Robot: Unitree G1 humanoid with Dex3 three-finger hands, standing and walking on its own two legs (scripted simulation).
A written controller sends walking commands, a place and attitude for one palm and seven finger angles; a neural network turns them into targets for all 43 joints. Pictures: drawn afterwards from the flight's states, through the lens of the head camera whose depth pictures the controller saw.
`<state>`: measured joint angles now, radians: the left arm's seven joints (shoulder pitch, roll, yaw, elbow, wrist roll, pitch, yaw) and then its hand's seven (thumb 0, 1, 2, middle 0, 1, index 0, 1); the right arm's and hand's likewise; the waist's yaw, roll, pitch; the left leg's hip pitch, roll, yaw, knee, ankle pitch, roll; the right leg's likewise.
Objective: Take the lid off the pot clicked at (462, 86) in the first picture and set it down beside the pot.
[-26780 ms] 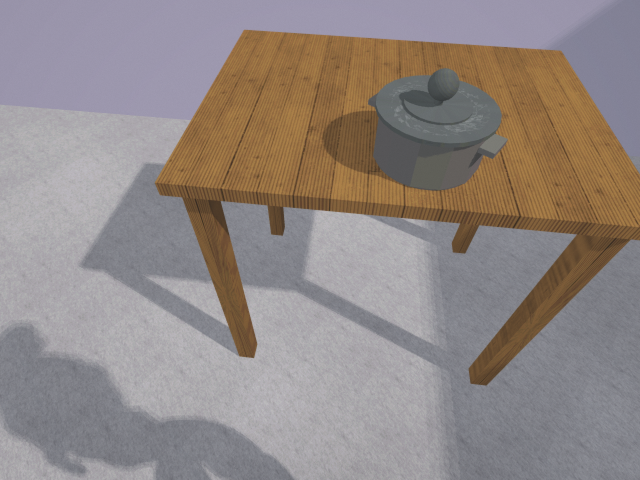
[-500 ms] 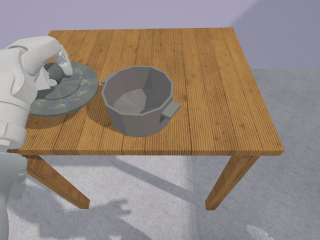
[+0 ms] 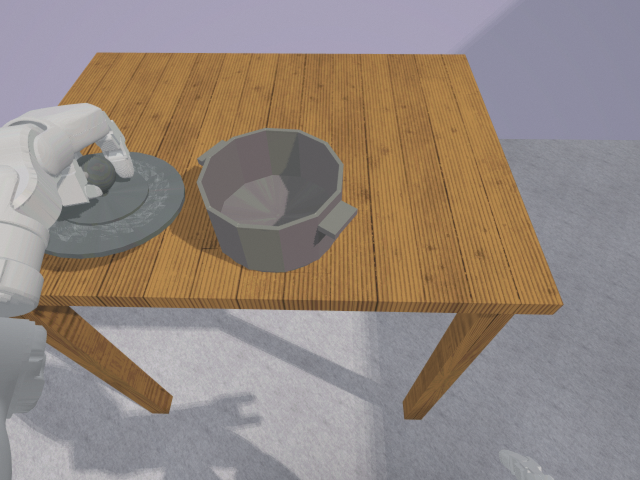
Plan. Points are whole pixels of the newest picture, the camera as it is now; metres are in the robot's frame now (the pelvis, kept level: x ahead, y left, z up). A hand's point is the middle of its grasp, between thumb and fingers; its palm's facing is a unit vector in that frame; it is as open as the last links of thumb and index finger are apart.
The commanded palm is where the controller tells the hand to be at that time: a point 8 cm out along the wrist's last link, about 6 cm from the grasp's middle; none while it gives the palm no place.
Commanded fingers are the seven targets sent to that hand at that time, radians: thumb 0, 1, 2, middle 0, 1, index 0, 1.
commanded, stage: lower the lid onto the table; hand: left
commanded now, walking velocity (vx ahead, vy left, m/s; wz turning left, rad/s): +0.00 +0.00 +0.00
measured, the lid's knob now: (94, 173) +0.46 +0.29 +0.13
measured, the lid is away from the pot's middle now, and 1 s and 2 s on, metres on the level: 0.23 0.24 0.23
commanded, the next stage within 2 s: open the fingers wide in 1.28 s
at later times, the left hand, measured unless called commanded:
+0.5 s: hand (92, 194) +0.43 +0.30 +0.12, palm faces -0.44 -0.10 -0.89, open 7.5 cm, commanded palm +0.44 +0.30 +0.20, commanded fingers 0.00 0.35 1.37 -1.06 -0.52 -1.08 -0.53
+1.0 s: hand (96, 202) +0.44 +0.31 +0.09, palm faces -0.47 -0.10 -0.87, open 7.4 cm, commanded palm +0.46 +0.30 +0.16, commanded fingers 0.00 0.35 1.37 -1.06 -0.52 -1.08 -0.53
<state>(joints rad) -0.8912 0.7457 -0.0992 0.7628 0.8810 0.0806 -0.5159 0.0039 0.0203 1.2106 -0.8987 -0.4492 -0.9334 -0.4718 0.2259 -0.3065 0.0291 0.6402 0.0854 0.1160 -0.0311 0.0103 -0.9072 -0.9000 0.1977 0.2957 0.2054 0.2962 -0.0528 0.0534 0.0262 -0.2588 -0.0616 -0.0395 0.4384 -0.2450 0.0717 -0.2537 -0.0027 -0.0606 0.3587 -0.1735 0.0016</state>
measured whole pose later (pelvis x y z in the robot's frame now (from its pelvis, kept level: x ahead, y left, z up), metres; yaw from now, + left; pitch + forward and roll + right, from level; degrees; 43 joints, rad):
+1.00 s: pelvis +0.00 +0.02 -0.01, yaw -1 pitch +7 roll -2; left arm -0.91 0.74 -0.08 1.01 0.91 -0.09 -0.43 0.00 0.00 1.20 -0.91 -0.46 -0.95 -0.49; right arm 0.28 -0.29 0.02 0.67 0.08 0.14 -0.04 0.01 -0.91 -0.90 0.20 0.30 0.21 0.30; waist -0.08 0.04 -0.01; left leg -0.35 -0.07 -0.02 0.50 -0.28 0.10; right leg -0.34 -0.01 -0.04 0.40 -0.19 0.02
